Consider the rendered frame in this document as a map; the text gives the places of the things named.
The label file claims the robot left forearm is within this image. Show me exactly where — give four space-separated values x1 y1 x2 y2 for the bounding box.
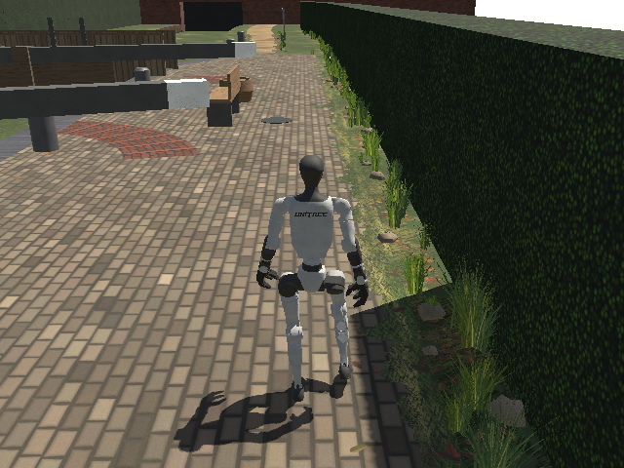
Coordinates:
258 235 276 273

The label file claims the left robot shin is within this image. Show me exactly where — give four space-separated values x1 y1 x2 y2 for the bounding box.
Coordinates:
286 327 302 389

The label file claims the robot right upper arm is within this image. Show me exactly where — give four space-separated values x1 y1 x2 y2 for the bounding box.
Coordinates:
331 197 357 253

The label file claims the robot right forearm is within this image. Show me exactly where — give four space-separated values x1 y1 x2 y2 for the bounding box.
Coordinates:
347 237 368 285

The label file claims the robot left upper arm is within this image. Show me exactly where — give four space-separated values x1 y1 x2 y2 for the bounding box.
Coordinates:
265 197 292 251

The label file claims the robot head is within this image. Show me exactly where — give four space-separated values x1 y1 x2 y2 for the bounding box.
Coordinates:
294 155 329 202

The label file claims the robot right hand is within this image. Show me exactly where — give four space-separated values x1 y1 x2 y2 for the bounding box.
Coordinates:
346 282 369 308

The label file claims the robot left hand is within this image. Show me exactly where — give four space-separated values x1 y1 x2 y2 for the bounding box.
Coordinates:
256 269 279 289

